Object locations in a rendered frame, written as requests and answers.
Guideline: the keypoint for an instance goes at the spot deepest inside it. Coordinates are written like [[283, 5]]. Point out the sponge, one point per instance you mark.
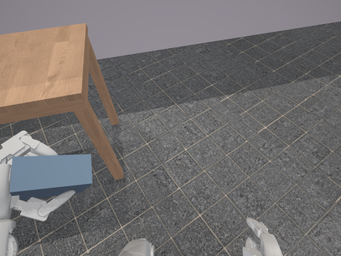
[[46, 176]]

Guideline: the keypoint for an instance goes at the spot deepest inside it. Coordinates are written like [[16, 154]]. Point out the robot left thigh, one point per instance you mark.
[[138, 247]]

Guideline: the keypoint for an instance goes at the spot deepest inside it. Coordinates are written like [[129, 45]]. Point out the left robot hand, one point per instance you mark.
[[22, 144]]

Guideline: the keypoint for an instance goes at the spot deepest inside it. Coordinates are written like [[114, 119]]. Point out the table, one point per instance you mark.
[[45, 72]]

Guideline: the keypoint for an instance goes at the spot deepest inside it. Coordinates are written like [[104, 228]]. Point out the left robot forearm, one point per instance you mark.
[[8, 243]]

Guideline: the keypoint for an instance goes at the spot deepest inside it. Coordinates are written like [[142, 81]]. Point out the right robot hand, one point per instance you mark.
[[268, 245]]

